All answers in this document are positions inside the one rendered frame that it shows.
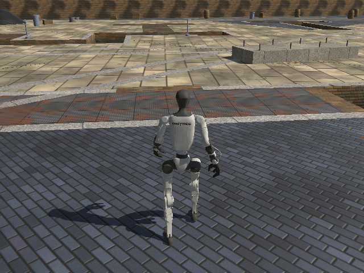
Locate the robot left thigh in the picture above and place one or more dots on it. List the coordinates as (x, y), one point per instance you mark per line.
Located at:
(167, 174)

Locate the right robot hand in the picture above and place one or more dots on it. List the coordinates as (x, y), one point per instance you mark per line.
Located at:
(217, 168)

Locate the robot right forearm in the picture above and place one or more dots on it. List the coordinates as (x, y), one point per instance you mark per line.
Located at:
(211, 153)

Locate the left robot hand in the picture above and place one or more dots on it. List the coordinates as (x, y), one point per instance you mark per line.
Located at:
(161, 150)

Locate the right robot foot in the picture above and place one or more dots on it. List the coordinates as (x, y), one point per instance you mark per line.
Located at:
(194, 216)

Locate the robot left upper arm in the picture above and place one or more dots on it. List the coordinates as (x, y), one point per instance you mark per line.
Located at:
(161, 128)

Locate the robot right upper arm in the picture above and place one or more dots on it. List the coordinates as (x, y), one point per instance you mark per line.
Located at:
(203, 130)

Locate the robot left forearm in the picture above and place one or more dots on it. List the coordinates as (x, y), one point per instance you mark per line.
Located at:
(156, 146)

